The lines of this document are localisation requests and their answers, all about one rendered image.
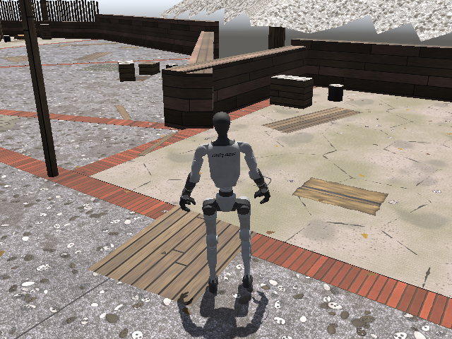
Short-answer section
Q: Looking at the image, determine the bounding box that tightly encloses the right robot hand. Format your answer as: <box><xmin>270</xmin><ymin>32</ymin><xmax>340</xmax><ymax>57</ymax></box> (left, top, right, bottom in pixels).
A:
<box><xmin>254</xmin><ymin>190</ymin><xmax>270</xmax><ymax>204</ymax></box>

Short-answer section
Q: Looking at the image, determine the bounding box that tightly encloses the robot left thigh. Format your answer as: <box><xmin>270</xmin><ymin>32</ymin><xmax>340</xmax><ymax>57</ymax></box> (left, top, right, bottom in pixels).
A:
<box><xmin>202</xmin><ymin>198</ymin><xmax>218</xmax><ymax>247</ymax></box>

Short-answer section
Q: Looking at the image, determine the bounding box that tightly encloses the robot left forearm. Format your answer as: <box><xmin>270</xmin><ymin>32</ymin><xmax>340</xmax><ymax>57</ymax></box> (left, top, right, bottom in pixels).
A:
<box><xmin>181</xmin><ymin>172</ymin><xmax>196</xmax><ymax>200</ymax></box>

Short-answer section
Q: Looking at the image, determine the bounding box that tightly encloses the left robot hand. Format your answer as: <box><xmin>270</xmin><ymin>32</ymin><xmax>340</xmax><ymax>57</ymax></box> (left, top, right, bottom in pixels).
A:
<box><xmin>179</xmin><ymin>196</ymin><xmax>196</xmax><ymax>212</ymax></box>

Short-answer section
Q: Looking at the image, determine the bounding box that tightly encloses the robot right upper arm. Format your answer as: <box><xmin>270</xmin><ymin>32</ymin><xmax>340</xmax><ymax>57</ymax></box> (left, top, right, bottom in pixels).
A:
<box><xmin>238</xmin><ymin>141</ymin><xmax>261</xmax><ymax>180</ymax></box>

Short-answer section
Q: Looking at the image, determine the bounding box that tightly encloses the robot left shin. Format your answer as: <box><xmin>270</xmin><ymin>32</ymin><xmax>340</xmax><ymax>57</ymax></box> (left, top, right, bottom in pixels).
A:
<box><xmin>206</xmin><ymin>235</ymin><xmax>217</xmax><ymax>283</ymax></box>

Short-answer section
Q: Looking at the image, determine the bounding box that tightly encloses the robot left upper arm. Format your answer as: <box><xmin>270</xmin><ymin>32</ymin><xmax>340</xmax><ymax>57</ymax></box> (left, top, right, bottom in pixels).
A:
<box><xmin>189</xmin><ymin>143</ymin><xmax>208</xmax><ymax>183</ymax></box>

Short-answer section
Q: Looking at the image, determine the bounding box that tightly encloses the robot right forearm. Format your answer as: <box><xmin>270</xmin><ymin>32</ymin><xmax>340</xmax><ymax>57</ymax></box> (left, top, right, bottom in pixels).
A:
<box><xmin>254</xmin><ymin>168</ymin><xmax>268</xmax><ymax>193</ymax></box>

